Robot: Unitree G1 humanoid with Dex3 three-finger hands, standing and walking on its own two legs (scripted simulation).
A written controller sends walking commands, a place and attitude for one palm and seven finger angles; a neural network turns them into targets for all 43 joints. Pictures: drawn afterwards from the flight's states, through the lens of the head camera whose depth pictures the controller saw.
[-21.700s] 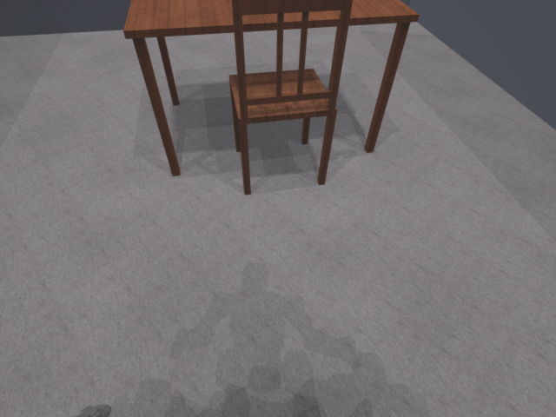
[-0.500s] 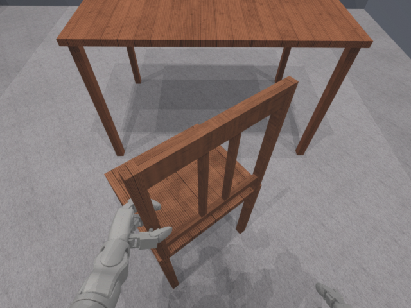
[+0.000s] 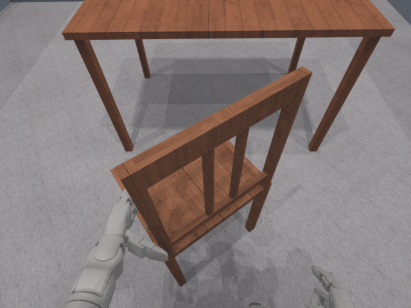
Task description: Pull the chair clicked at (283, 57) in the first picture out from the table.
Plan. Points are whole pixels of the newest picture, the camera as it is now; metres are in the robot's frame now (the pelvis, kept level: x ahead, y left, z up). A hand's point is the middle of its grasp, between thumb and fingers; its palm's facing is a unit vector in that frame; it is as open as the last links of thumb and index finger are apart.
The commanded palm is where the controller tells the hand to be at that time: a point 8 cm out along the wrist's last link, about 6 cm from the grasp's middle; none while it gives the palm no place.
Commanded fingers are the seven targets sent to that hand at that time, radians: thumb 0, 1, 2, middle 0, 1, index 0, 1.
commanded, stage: draw the fingers out of the gap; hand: left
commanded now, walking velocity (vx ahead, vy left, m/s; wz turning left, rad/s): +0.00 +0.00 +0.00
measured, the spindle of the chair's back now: (208, 186) +0.39 +0.00 -0.04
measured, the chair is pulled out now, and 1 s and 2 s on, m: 0.43 0.43 0.43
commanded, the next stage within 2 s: draw the hand back to the body in 0.86 s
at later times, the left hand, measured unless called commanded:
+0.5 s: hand (139, 266) +0.21 +0.14 -0.04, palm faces -0.05 -0.99 -0.16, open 17.5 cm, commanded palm +0.20 +0.19 -0.02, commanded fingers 0.00 -0.55 0.20 0.00 0.00 0.00 0.00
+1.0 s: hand out of the picture +0.14 +0.14 -0.04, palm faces -0.03 -0.99 -0.15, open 17.5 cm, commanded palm +0.12 +0.19 -0.01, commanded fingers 0.00 -0.55 0.20 0.00 0.00 0.00 0.00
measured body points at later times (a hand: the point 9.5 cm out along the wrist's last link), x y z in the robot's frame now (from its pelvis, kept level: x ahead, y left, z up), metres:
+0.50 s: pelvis +0.00 +0.00 -0.01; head +0.04 -0.02 +0.44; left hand +0.21 +0.19 -0.03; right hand +0.16 -0.25 -0.09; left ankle -0.03 +0.14 -0.70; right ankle +0.01 -0.13 -0.70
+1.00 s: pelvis -0.01 +0.00 -0.02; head +0.02 +0.00 +0.43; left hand +0.14 +0.19 -0.03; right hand +0.17 -0.23 -0.09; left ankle -0.03 +0.14 -0.70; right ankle +0.01 -0.13 -0.70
